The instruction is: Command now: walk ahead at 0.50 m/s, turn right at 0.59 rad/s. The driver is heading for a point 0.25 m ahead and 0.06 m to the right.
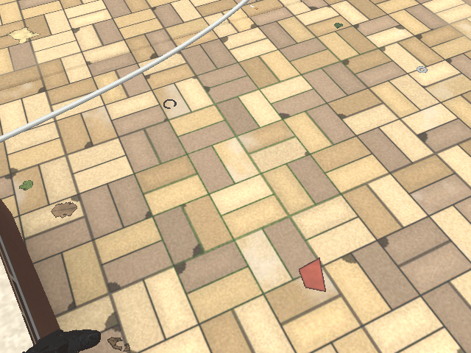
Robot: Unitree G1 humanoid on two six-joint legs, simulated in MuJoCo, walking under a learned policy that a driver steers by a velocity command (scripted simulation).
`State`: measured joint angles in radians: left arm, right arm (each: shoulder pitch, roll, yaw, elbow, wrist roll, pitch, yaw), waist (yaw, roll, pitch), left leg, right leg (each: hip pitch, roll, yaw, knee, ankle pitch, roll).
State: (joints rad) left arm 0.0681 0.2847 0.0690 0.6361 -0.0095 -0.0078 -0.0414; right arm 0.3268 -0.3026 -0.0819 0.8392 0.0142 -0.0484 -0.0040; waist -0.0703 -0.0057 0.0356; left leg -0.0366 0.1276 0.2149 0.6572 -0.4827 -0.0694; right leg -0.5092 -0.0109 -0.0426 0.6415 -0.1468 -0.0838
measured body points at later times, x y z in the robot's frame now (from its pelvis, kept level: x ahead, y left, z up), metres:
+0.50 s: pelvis +0.22 -0.01 +0.01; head +0.24 -0.01 +0.46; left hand +0.35 +0.25 -0.10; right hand +0.38 -0.28 -0.07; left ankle +0.33 +0.09 -0.72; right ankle +0.11 -0.09 -0.70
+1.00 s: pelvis +0.28 -0.04 +0.02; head +0.29 -0.05 +0.47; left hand +0.37 +0.20 -0.12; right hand +0.36 -0.31 -0.11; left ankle +0.33 +0.09 -0.72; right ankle +0.21 -0.15 -0.72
